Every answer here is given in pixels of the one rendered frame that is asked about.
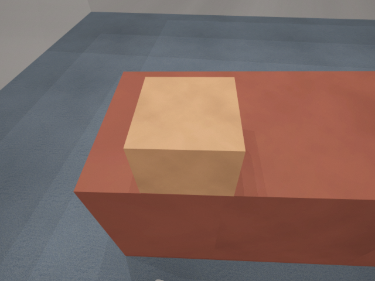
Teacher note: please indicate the carton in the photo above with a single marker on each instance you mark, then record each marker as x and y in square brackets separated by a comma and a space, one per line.
[186, 136]

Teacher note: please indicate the pedestal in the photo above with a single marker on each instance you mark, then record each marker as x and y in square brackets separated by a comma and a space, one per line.
[306, 189]

